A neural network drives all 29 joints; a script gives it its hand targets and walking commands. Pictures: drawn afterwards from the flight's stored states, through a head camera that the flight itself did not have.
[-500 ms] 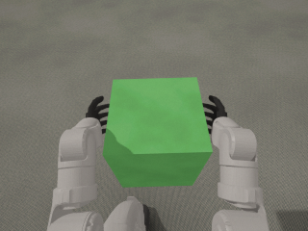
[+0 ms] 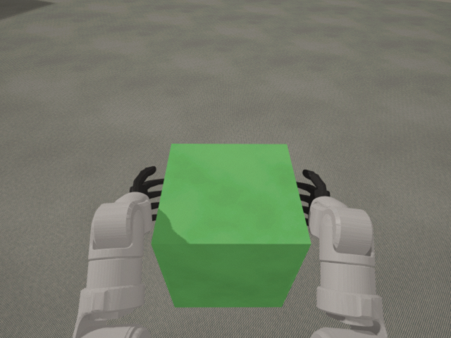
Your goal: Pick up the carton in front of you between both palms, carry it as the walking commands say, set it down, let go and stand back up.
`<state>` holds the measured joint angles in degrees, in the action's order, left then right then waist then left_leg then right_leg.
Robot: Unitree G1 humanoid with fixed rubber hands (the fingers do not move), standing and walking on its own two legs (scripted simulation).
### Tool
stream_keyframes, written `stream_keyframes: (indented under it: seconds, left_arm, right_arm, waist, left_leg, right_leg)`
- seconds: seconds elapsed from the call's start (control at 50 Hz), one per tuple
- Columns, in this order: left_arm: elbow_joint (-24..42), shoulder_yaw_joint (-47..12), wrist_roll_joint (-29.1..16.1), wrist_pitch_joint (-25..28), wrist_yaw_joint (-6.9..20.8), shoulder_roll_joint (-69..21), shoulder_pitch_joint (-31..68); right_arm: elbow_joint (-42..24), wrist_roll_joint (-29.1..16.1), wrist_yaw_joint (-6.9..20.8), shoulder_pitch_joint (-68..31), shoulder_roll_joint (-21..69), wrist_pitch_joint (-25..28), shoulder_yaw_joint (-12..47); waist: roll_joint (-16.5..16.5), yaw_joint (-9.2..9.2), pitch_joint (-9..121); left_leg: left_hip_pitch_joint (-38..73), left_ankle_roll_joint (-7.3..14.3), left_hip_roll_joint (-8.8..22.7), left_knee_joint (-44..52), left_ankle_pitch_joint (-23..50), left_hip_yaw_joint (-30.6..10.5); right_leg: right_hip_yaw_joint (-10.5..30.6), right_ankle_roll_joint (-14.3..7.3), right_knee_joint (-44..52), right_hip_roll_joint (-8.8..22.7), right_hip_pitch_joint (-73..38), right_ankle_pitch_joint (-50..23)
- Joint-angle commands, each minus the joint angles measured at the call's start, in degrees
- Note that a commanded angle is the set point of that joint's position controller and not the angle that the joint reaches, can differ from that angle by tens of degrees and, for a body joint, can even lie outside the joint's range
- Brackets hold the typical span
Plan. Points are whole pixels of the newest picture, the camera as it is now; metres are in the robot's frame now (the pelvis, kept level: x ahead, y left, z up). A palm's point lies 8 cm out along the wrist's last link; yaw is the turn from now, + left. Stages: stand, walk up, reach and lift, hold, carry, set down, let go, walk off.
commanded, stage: carry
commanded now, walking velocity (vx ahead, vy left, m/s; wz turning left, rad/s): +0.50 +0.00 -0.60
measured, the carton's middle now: (228, 228) +0.33 +0.02 +0.03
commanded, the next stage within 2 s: none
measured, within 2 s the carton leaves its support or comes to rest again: neither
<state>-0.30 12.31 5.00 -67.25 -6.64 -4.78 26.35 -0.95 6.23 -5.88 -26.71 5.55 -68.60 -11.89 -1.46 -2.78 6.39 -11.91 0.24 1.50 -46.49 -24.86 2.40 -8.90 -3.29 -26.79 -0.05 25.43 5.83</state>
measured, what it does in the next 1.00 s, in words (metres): walks ahead, turning right: left foot, then right foot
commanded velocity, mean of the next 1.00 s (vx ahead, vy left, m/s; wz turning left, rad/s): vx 0.50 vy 0.00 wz -0.60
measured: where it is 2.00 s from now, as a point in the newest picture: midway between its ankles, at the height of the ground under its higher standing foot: (328, 210)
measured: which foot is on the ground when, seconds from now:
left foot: up 0.00-0.26, down 0.28-0.68, up 0.70-1.00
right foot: down 0.00-0.30, up 0.32-0.64, down 0.66-1.00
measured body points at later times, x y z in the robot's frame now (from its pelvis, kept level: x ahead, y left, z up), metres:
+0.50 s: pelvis +0.27 -0.01 +0.02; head +0.24 +0.01 +0.47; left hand +0.58 +0.06 +0.10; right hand +0.48 -0.23 +0.10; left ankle +0.26 +0.12 -0.73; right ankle +0.26 -0.13 -0.68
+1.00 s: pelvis +0.53 -0.16 +0.01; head +0.54 -0.16 +0.46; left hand +0.85 -0.16 +0.08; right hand +0.70 -0.42 +0.08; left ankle +0.71 -0.08 -0.69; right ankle +0.44 -0.19 -0.73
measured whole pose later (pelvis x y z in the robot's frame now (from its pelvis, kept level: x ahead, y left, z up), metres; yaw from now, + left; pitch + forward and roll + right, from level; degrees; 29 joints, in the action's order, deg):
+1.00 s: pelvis +0.53 -0.16 +0.01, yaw -31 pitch +5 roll +0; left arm 18.7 5.7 5.7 -67.0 -5.4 -7.5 7.3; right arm -19.8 6.0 -4.8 -6.6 7.4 -67.3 -4.9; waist -0.4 -1.6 5.1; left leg -34.2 -5.2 6.8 -38.1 -11.4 3.9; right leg -1.6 -4.7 -19.9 -4.1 9.4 15.5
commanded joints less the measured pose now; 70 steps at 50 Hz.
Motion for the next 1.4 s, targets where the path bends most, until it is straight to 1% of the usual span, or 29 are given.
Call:
stream_keyframes:
  seconds: [0.0, 0.04, 0.08, 0.18, 0.26, 0.28, 0.3, 0.32, 0.34, 0.38, 0.48, 0.56, 0.62, 0.64, 0.66, 0.68, 0.7, 0.72, 0.76, 0.8, 0.88, 1.0, 1.06, 1.08, 1.1, 1.12, 1.18, 1.24, 1.38]
  left_arm:
    - [8.59, -42.13, -25.8, -1.67, 16.54, -61.7, 32.55]
    - [15.12, -44.2, -26.46, -1.0, 16.71, -62.42, 32.66]
    - [19.69, -45.63, -26.42, -0.42, 16.62, -61.66, 30.03]
    - [25.28, -46.45, -23.71, -0.5, 16.06, -56.83, 15.14]
    - [25.43, -46.33, -22.17, -2.04, 15.92, -52.56, 9.67]
    - [24.9, -45.99, -21.74, -2.59, 15.95, -51.38, 9.04]
    - [24.95, -46.24, -22.21, -3.59, 16.12, -50.21, 9.73]
    - [24.76, -46.69, -22.25, -4.36, 16.29, -49.14, 11.63]
    - [22.96, -46.3, -22.34, -4.6, 16.61, -49.27, 11.95]
    - [20.48, -46.5, -22.37, -4.27, 17.12, -51.14, 12.01]
    - [19.25, -47.17, -22.23, -3.23, 16.43, -52.94, 13.88]
    - [19.12, -46.48, -21.43, -3.32, 15.82, -52.33, 12.31]
    - [17.9, -46.03, -20.95, -3.09, 15.85, -52.38, 10.93]
    - [16.78, -45.71, -20.58, -2.89, 15.88, -52.63, 10.02]
    - [15.97, -45.5, -20.29, -2.82, 15.93, -52.86, 8.15]
    - [15.08, -45.01, -19.37, -2.19, 16.14, -52.05, 8.58]
    - [15.62, -45.59, -20.28, -1.84, 16.35, -53.36, 9.92]
    - [17.58, -46.27, -21.49, -1.41, 16.55, -54.86, 12.08]
    - [20.36, -48.15, -23.26, -0.17, 16.82, -58.31, 14.27]
    - [22.26, -48.88, -24.31, 0.68, 16.96, -59.32, 14.91]
    - [24.04, -49.61, -25.04, 1.13, 17.31, -57.95, 10.9]
    - [26.59, -48.74, -23.94, -0.36, 16.74, -52.23, 8.59]
    - [25.17, -47.82, -22.87, -2.06, 16.28, -49.62, 7.99]
    - [24.87, -47.4, -22.64, -2.72, 16.25, -48.36, 7.93]
    - [24.63, -47.38, -22.93, -3.54, 16.33, -47.42, 8.79]
    - [23.89, -47.91, -23.34, -4.17, 16.5, -47.88, 10.4]
    - [21.45, -47.44, -24.34, -3.58, 17.3, -51.83, 13.18]
    - [22.75, -48.14, -24.06, -2.95, 16.84, -53.98, 16.29]
    - [21.64, -47.3, -20.02, -2.91, 14.69, -53.17, 9.91]
  right_arm:
    - [-5.9, -20.05, 13.37, -28.29, 59.88, 0.1, 39.09]
    - [-10.41, -20.82, 13.4, -26.56, 60.96, 1.11, 41.08]
    - [-15.46, -21.63, 13.16, -24.9, 61.22, 1.81, 43.35]
    - [-22.11, -21.84, 12.83, -13.68, 58.89, 2.02, 45.89]
    - [-22.98, -22.6, 13.69, -8.78, 54.53, -0.14, 46.27]
    - [-22.3, -22.48, 13.9, -7.31, 52.74, -0.81, 45.85]
    - [-20.03, -21.6, 14.06, -6.22, 51.11, -1.15, 44.96]
    - [-18.41, -21.13, 14.1, -6.35, 51.04, -1.23, 44.54]
    - [-18.26, -21.36, 14.15, -6.63, 51.49, -1.4, 44.4]
    - [-18.51, -21.56, 14.35, -8.73, 52.49, -1.42, 44.95]
    - [-18.26, -23.53, 15.11, -12.44, 53.58, -0.83, 46.0]
    - [-17.94, -23.58, 15.3, -10.79, 52.69, -0.97, 45.37]
    - [-17.69, -23.21, 15.52, -10.01, 52.06, -1.13, 45.33]
    - [-17.48, -23.1, 15.63, -9.59, 51.68, -1.21, 45.47]
    - [-17.32, -22.93, 15.72, -10.65, 50.87, -1.1, 45.26]
    - [-18.12, -23.08, 15.84, -11.56, 52.28, -1.35, 46.13]
    - [-17.19, -23.26, 15.94, -12.65, 52.69, -1.14, 46.19]
    - [-17.19, -23.64, 16.01, -13.03, 54.47, -0.63, 46.65]
    - [-18.62, -23.91, 16.08, -13.5, 56.8, 0.69, 47.13]
    - [-19.67, -23.75, 15.63, -13.2, 58.75, 1.83, 47.75]
    - [-21.12, -22.21, 14.4, -8.36, 58.48, 3.08, 47.99]
    - [-24.45, -22.03, 13.6, -7.12, 53.71, 1.78, 47.4]
    - [-22.66, -21.96, 13.96, -5.44, 51.22, -0.04, 46.24]
    - [-21.15, -21.62, 14.01, -4.15, 49.8, -0.48, 45.43]
    - [-19.55, -20.68, 13.98, -3.6, 48.35, -0.72, 44.13]
    - [-17.89, -20.19, 13.86, -3.79, 48.53, -0.71, 43.34]
    - [-19.62, -21.74, 14.19, -8.69, 52.89, -0.5, 44.61]
    - [-21.32, -23.8, 14.95, -13.16, 55.39, 0.01, 45.85]
    - [-21.01, -24.85, 15.93, -10.0, 52.57, -1.01, 45.72]
  waist:
    - [11.19, 0.93, 22.12]
    - [3.62, 1.52, 20.24]
    - [6.06, 1.78, 20.21]
    - [10.6, 1.59, 19.39]
    - [5.0, 2.6, 19.3]
    - [-0.51, 3.61, 20.02]
    - [-14.99, 4.09, 19.06]
    - [-15.84, 3.97, 17.27]
    - [-9.12, 4.16, 15.37]
    - [-3.04, 4.26, 12.07]
    - [-7.12, 3.77, 7.71]
    - [-9.86, 3.95, 6.78]
    - [-10.4, 2.82, 10.19]
    - [-7.2, 2.22, 13.31]
    - [-2.31, 0.2, 15.52]
    - [14.6, 0.73, 18.03]
    - [13.2, 0.41, 16.89]
    - [9.17, 0.89, 16.77]
    - [1.83, 1.65, 15.86]
    - [3.69, 1.97, 16.76]
    - [6.45, 1.72, 15.73]
    - [7.89, 1.24, 12.59]
    - [5.28, 2.83, 14.5]
    - [0.37, 3.84, 18.29]
    - [-14.09, 3.66, 19.9]
    - [-17.25, 3.48, 20.65]
    - [-2.19, 3.61, 14.23]
    - [-6.06, 3.62, 10.2]
    - [-9.46, 3.85, 7.85]
  left_leg:
    - [-30.51, -1.01, -1.18, -21.17, -4.5, -1.91]
    - [-27.33, -1.0, 2.65, -12.26, 0.66, -2.83]
    - [-20.99, -2.03, 1.67, -3.05, 0.99, -0.34]
    - [-11.57, -3.3, 0.49, 14.57, 10.92, 3.62]
    - [7.66, -3.88, 1.77, 26.51, 18.57, 6.38]
    - [17.7, -1.74, 9.19, 28.59, 11.76, -2.2]
    - [24.83, 4.25, 23.14, 32.54, 5.78, -22.63]
    - [25.68, 9.76, 29.22, 32.05, 8.43, -30.03]
    - [23.55, 10.07, 28.14, 31.59, 10.29, -27.46]
    - [18.59, 7.66, 25.34, 34.28, 9.05, -17.19]
    - [9.87, 2.94, 18.71, 36.58, 15.49, 5.11]
    - [11.28, -0.13, 18.46, 33.14, 23.8, 11.9]
    - [12.27, -2.85, 16.23, 17.36, 43.93, 17.94]
    - [8.37, -4.44, 13.93, 5.72, 46.27, 19.92]
    - [-2.28, -6.09, 13.68, -7.91, 35.41, 17.6]
    - [-22.3, -9.45, 5.5, -24.69, 7.06, 13.62]
    - [-32.36, -8.89, 2.44, -32.77, -6.5, 3.89]
    - [-34.02, -6.93, 5.64, -34.52, -5.87, 0.01]
    - [-29.37, -4.57, 8.95, -25.5, -1.55, -3.16]
    - [-23.18, -4.4, 8.34, -15.67, 0.72, -1.3]
    - [-23.19, -5.88, 6.37, 0.11, 7.27, 0.96]
    - [-17.85, -4.99, 2.39, 15.3, 19.17, 4.43]
    - [3.28, -4.0, 0.51, 25.15, 20.52, 8.2]
    - [17.01, -2.4, 7.47, 25.97, 14.51, 0.85]
    - [25.11, 2.22, 24.26, 31.58, 8.62, -23.2]
    - [27.77, 8.28, 30.23, 31.87, 10.6, -32.94]
    - [16.8, 5.21, 24.99, 33.98, 8.1, -16.63]
    - [11.09, 3.12, 21.89, 37.76, 8.65, -3.35]
    - [13.48, 2.28, 15.79, 35.73, 25.94, 11.02]
  right_leg:
    - [36.17, -12.69, 8.27, 20.66, -43.54, -14.02]
    - [27.47, -8.65, 10.13, 17.67, -35.96, -12.48]
    - [21.5, -7.1, 12.4, 15.27, -29.93, -7.63]
    - [15.55, -6.66, 11.96, 11.76, -23.71, -3.93]
    - [11.02, -3.65, 0.16, 6.65, -12.45, 1.14]
    - [8.48, -1.64, -9.33, 3.81, -2.02, 7.67]
    - [4.08, 0.62, -22.74, -1.39, 12.41, 20.65]
    - [6.82, 0.52, -30.23, 0.4, 19.32, 27.32]
    - [8.56, 0.24, -34.37, 3.19, 20.98, 26.65]
    - [8.44, 1.35, -31.3, 5.94, 20.42, 22.06]
    - [2.37, 2.85, -14.35, 4.74, 9.24, 7.54]
    - [-2.45, 1.39, -6.56, 1.88, 3.76, 2.26]
    - [-8.17, -0.63, -2.56, -3.55, -8.13, 2.52]
    - [-8.65, -1.96, -0.52, -6.02, -17.8, 3.36]
    - [2.67, -3.98, 1.83, 0.35, -28.4, 7.09]
    - [35.48, -12.96, 8.32, 17.55, -39.91, 6.1]
    - [43.77, -16.53, 11.92, 19.99, -43.03, -5.57]
    - [37.18, -16.1, 8.86, 20.31, -41.94, -14.04]
    - [27.84, -11.9, 8.02, 17.17, -31.85, -15.98]
    - [21.05, -9.55, 10.98, 14.17, -25.28, -8.94]
    - [19.69, -10.81, 12.97, 12.35, -25.85, -5.27]
    - [16.82, -7.11, 7.94, 9.17, -26.04, -19.06]
    - [12.86, -3.66, -3.33, 6.16, -16.06, -17.51]
    - [9.94, -1.1, -13.94, 3.19, -6.28, -9.48]
    - [5.9, 1.25, -29.63, -2.64, 7.02, 10.43]
    - [8.8, 0.62, -38.46, -1.95, 15.3, 22.65]
    - [10.73, 0.42, -40.05, 6.14, 15.94, 15.85]
    - [6.99, 1.88, -31.71, 6.26, 13.22, 9.8]
    - [-1.21, 1.88, -9.98, 2.49, 7.69, 1.19]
